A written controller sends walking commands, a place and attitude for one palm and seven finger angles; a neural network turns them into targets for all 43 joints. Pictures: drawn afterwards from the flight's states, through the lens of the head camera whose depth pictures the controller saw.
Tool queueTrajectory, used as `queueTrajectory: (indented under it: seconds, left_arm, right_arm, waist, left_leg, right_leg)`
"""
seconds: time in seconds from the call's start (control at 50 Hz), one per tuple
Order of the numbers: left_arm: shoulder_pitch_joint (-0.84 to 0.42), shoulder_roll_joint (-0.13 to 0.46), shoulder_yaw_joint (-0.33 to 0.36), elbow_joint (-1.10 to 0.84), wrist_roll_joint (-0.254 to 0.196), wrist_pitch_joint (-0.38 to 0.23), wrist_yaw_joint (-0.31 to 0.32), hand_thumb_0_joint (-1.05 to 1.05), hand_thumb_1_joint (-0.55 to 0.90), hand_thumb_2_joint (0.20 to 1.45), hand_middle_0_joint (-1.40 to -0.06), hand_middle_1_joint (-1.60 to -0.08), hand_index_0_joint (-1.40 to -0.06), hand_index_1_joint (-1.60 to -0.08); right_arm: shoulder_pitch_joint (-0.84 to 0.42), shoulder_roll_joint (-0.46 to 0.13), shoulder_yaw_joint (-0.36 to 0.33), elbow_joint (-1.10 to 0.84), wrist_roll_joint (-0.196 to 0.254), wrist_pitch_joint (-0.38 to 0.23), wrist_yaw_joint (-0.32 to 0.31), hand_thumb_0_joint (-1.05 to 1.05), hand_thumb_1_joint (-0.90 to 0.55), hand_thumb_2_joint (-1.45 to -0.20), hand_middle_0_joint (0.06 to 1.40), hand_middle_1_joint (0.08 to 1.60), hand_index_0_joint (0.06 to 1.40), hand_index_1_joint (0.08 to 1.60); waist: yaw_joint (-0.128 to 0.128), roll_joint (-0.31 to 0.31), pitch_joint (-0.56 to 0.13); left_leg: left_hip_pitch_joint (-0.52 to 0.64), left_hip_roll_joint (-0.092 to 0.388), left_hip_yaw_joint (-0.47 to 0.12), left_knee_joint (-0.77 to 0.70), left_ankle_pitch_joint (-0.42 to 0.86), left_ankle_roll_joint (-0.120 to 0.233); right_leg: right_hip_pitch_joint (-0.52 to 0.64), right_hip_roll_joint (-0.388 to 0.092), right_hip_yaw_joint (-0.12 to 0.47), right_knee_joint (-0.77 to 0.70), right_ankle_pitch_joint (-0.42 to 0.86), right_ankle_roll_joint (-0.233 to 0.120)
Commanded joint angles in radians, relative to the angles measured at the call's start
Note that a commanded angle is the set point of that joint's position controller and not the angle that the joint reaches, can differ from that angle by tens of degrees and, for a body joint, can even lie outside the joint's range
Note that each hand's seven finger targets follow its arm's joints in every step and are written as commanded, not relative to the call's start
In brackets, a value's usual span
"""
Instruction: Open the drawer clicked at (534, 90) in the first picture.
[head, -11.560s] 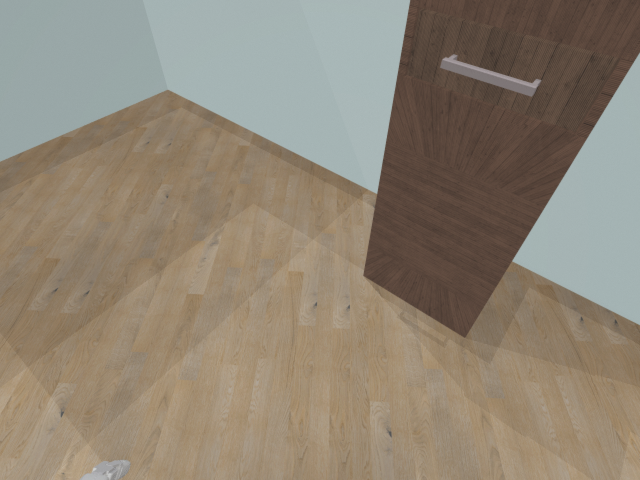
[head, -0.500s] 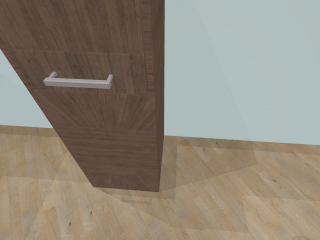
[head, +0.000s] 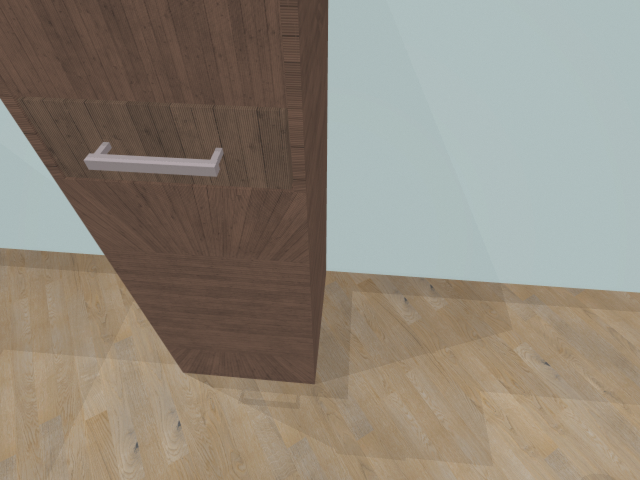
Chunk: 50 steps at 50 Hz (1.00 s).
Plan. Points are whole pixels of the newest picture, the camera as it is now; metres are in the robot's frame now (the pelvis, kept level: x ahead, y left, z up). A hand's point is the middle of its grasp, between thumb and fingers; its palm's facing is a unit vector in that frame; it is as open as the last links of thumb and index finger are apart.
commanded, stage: shuffle to correct the standing spot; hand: left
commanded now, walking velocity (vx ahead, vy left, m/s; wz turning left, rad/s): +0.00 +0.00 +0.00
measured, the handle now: (156, 157) +0.52 +0.28 +0.13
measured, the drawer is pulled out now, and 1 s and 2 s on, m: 0.00 0.00 0.00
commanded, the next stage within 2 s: come to a stop and stand still in 0.46 s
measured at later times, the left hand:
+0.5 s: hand out of the picture -0.04 +0.23 -0.19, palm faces +0.11 -0.97 -0.22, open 7.4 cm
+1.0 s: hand out of the picture -0.01 +0.21 -0.18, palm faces -0.04 -0.99 -0.17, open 7.3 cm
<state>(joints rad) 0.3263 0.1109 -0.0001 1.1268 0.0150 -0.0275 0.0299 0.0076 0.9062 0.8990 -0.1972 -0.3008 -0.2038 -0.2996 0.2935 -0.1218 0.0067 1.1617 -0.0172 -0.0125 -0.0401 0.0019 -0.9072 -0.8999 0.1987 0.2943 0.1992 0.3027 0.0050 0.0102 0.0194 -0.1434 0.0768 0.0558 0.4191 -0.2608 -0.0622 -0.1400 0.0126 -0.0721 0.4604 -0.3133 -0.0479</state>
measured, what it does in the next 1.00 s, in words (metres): steps on the spot: right foot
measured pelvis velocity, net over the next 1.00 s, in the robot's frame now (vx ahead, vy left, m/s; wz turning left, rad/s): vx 0.00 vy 0.06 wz -0.03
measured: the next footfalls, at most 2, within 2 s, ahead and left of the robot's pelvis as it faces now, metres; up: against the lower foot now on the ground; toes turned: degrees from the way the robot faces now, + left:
right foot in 0.74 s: -0.02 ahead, -0.03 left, +0.00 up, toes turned -5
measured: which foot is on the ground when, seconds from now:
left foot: down 0.00-1.00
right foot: down 0.00-0.48, up 0.50-0.72, down 0.74-1.00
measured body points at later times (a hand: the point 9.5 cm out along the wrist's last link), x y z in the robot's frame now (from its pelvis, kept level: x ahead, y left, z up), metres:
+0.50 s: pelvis -0.02 +0.05 -0.01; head +0.01 +0.05 +0.44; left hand -0.04 +0.28 -0.17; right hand +0.01 -0.19 -0.17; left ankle -0.01 +0.16 -0.74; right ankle -0.04 -0.08 -0.74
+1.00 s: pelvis +0.00 +0.06 -0.01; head +0.02 +0.06 +0.44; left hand -0.01 +0.27 -0.17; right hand -0.02 -0.16 -0.17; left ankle -0.01 +0.17 -0.74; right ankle -0.06 -0.02 -0.74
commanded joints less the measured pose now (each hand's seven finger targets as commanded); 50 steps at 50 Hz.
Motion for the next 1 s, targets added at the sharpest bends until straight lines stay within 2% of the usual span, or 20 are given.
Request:
queueTrajectory:
  seconds: [0.0,0.14,0.34,0.4,0.42,0.46,0.52,0.6,0.64,0.68,0.7,0.74,0.76,0.78,0.84,0.86,0.88,0.9,0.94,0.98]
  left_arm:
    - [0.091,0.103,0.022,-0.012,-0.003,-0.01,0.009,0.0,0.9,0.9,-0.2,-0.3,-0.2,-0.3]
    - [0.086,0.127,0.034,-0.03,-0.001,-0.008,0.015,0.0,0.9,0.9,-0.2,-0.3,-0.2,-0.3]
    - [0.078,0.202,0.094,-0.073,0.015,0.016,0.029,0.0,0.9,0.9,-0.2,-0.3,-0.2,-0.3]
    - [0.005,0.204,0.099,-0.104,0.014,0.021,0.025,0.0,0.9,0.9,-0.2,-0.3,-0.2,-0.3]
    - [-0.014,0.183,0.096,-0.121,0.012,0.028,0.022,0.0,0.9,0.9,-0.2,-0.3,-0.2,-0.3]
    - [-0.025,0.106,0.082,-0.151,0.009,0.044,0.017,0.0,0.9,0.9,-0.2,-0.3,-0.2,-0.3]
    - [-0.014,0.092,0.076,-0.138,0.013,0.057,0.016,0.0,0.9,0.9,-0.2,-0.3,-0.2,-0.3]
    - [0.028,0.045,0.051,-0.118,0.017,0.045,0.003,0.0,0.9,0.9,-0.2,-0.3,-0.2,-0.3]
    - [0.024,0.037,0.041,-0.113,0.015,0.031,-0.001,0.0,0.9,0.9,-0.2,-0.3,-0.2,-0.3]
    - [0.07,0.037,0.035,-0.091,0.011,0.016,-0.001,0.0,0.9,0.9,-0.2,-0.3,-0.2,-0.3]
    - [0.085,0.054,0.034,-0.078,0.012,0.008,0.003,0.0,0.9,0.9,-0.2,-0.3,-0.2,-0.3]
    - [0.083,0.132,0.035,-0.067,0.009,-0.006,0.008,0.0,0.9,0.9,-0.2,-0.3,-0.2,-0.3]
    - [0.066,0.151,0.032,-0.062,0.004,-0.007,0.004,0.0,0.9,0.9,-0.2,-0.3,-0.2,-0.3]
    - [0.047,0.142,0.032,-0.057,0.002,-0.016,0.004,0.0,0.9,0.9,-0.2,-0.3,-0.2,-0.3]
    - [0.049,0.103,0.019,-0.047,-0.003,-0.015,0.006,0.0,0.9,0.9,-0.2,-0.3,-0.2,-0.3]
    - [0.131,0.127,0.011,-0.024,0.01,-0.03,0.049,0.0,0.9,0.9,-0.2,-0.3,-0.2,-0.3]
    - [0.057,0.153,0.007,-0.084,0.006,-0.034,0.041,0.0,0.9,0.9,-0.2,-0.3,-0.2,-0.3]
    - [0.007,0.149,0.002,-0.106,0.001,-0.033,0.03,0.0,0.9,0.9,-0.2,-0.3,-0.2,-0.3]
    - [0.013,0.161,0.012,-0.106,-0.004,-0.04,0.027,0.0,0.9,0.9,-0.2,-0.3,-0.2,-0.3]
    - [0.042,0.142,0.01,-0.094,-0.007,-0.039,0.026,0.0,0.9,0.9,-0.2,-0.3,-0.2,-0.3]
  right_arm:
    - [0.082,-0.065,-0.015,-0.019,0.004,-0.013,-0.002,0.0,-0.9,-0.9,0.2,0.3,0.2,0.3]
    - [0.077,-0.072,-0.02,-0.033,0.005,-0.001,0.001,0.0,-0.9,-0.9,0.2,0.3,0.2,0.3]
    - [0.009,-0.084,-0.053,-0.126,0.003,0.027,0.016,0.0,-0.9,-0.9,0.2,0.3,0.2,0.3]
    - [0.08,-0.078,-0.057,-0.117,0.006,0.016,0.021,0.0,-0.9,-0.9,0.2,0.3,0.2,0.3]
    - [0.12,-0.095,-0.059,-0.106,0.005,0.011,0.02,0.0,-0.9,-0.9,0.2,0.3,0.2,0.3]
    - [0.137,-0.18,-0.074,-0.121,-0.008,0.018,0.015,0.0,-0.9,-0.9,0.2,0.3,0.2,0.3]
    - [0.02,-0.144,-0.062,-0.178,-0.007,0.023,0.018,0.0,-0.9,-0.9,0.2,0.3,0.2,0.3]
    - [-0.006,-0.141,-0.054,-0.182,-0.018,0.005,0.016,0.0,-0.9,-0.9,0.2,0.3,0.2,0.3]
    - [0.037,-0.139,-0.053,-0.153,-0.019,-0.006,0.012,0.0,-0.9,-0.9,0.2,0.3,0.2,0.3]
    - [0.05,-0.141,-0.052,-0.129,-0.014,-0.007,0.012,0.0,-0.9,-0.9,0.2,0.3,0.2,0.3]
    - [0.056,-0.12,-0.045,-0.119,-0.005,-0.01,0.014,0.0,-0.9,-0.9,0.2,0.3,0.2,0.3]
    - [0.035,-0.063,-0.029,-0.121,0.007,-0.012,0.018,0.0,-0.9,-0.9,0.2,0.3,0.2,0.3]
    - [0.039,-0.06,-0.024,-0.112,0.002,-0.013,0.022,0.0,-0.9,-0.9,0.2,0.3,0.2,0.3]
    - [0.03,-0.052,-0.022,-0.095,-0.004,-0.007,0.021,0.0,-0.9,-0.9,0.2,0.3,0.2,0.3]
    - [0.064,-0.061,-0.015,-0.052,0.002,-0.011,0.013,0.0,-0.9,-0.9,0.2,0.3,0.2,0.3]
    - [-0.034,-0.14,-0.02,-0.13,0.003,-0.013,0.025,0.0,-0.9,-0.9,0.2,0.3,0.2,0.3]
    - [0.029,-0.083,-0.019,-0.15,0.002,0.002,0.03,0.0,-0.9,-0.9,0.2,0.3,0.2,0.3]
    - [0.043,-0.072,-0.017,-0.125,-0.002,0.006,0.032,0.0,-0.9,-0.9,0.2,0.3,0.2,0.3]
    - [0.097,-0.071,-0.011,-0.111,-0.008,-0.004,0.035,0.0,-0.9,-0.9,0.2,0.3,0.2,0.3]
    - [0.101,-0.093,-0.007,-0.113,-0.004,-0.021,0.024,0.0,-0.9,-0.9,0.2,0.3,0.2,0.3]
  waist:
    - [0.002,-0.013,0.045]
    - [0.011,-0.013,0.062]
    - [0.042,-0.174,0.08]
    - [-0.009,-0.149,0.031]
    - [-0.025,-0.052,0.015]
    - [-0.025,0.248,0.004]
    - [0.004,0.168,0.037]
    - [0.018,0.048,0.021]
    - [0.002,0.021,-0.002]
    - [0.017,-0.015,-0.034]
    - [0.023,-0.057,-0.042]
    - [0.007,-0.184,0.014]
    - [-0.011,-0.144,0.025]
    - [-0.01,-0.226,0.053]
    - [-0.016,-0.097,0.068]
    - [0.029,-0.169,0.14]
    - [-0.038,-0.086,0.082]
    - [-0.052,0.038,0.112]
    - [-0.055,0.161,0.033]
    - [-0.033,0.134,-0.062]
  left_leg:
    - [0.0,0.029,-0.026,-0.036,0.195,0.065]
    - [-0.045,0.013,-0.016,-0.011,0.181,0.055]
    - [-0.255,-0.02,-0.007,0.24,-0.144,0.046]
    - [-0.069,-0.036,0.017,0.032,0.005,0.05]
    - [0.017,-0.01,-0.007,-0.014,0.114,0.062]
    - [0.024,0.207,-0.237,-0.125,0.283,0.206]
    - [-0.162,0.205,-0.236,-0.199,-0.018,0.275]
    - [-0.137,0.17,-0.183,-0.186,0.042,0.256]
    - [-0.082,0.174,-0.189,-0.169,0.065,0.256]
    - [-0.06,0.149,-0.16,-0.102,0.077,0.222]
    - [-0.097,0.109,-0.124,-0.047,0.07,0.18]
    - [-0.187,-0.013,-0.005,0.044,-0.029,0.09]
    - [-0.139,-0.033,0.003,0.041,-0.03,0.079]
    - [-0.128,-0.03,0.003,0.052,0.012,0.075]
    - [-0.03,0.008,-0.018,-0.016,0.178,0.083]
    - [-0.152,0.03,-0.017,0.186,0.093,0.069]
    - [-0.149,0.005,-0.019,0.208,-0.1,0.079]
    - [-0.12,0.0,-0.02,0.184,-0.092,0.075]
    - [-0.085,0.001,-0.042,0.105,0.042,0.082]
    - [-0.07,0.033,-0.065,0.097,0.212,0.104]
  right_leg:
    - [-0.044,-0.116,0.105,-0.097,0.326,-0.001]
    - [-0.038,-0.149,0.136,-0.087,0.365,-0.015]
    - [-0.035,-0.375,0.316,-0.104,0.411,-0.157]
    - [-0.128,-0.313,0.221,0.016,0.423,-0.106]
    - [-0.193,-0.241,0.148,0.097,0.298,-0.068]
    - [-0.338,-0.048,-0.021,0.401,-0.256,0.016]
    - [-0.326,-0.084,0.036,0.661,-0.225,-0.006]
    - [-0.265,-0.092,0.014,0.479,-0.169,0.018]
    - [-0.207,-0.08,0.013,0.292,-0.179,0.024]
    - [-0.1,-0.065,0.008,0.048,-0.052,0.028]
    - [-0.012,-0.083,0.046,-0.071,0.052,0.026]
    - [-0.001,-0.262,0.271,-0.159,0.174,-0.045]
    - [-0.051,-0.294,0.27,-0.154,0.212,-0.079]
    - [-0.069,-0.245,0.245,-0.147,0.294,-0.078]
    - [-0.095,-0.178,0.144,-0.102,0.364,-0.047]
    - [-0.132,-0.181,0.221,-0.114,0.625,0.032]
    - [-0.143,-0.237,0.235,-0.165,0.325,-0.014]
    - [-0.204,-0.22,0.226,-0.185,0.111,-0.059]
    - [-0.138,-0.156,0.179,-0.094,0.123,-0.067]
    - [-0.028,-0.12,0.139,-0.003,0.301,-0.052]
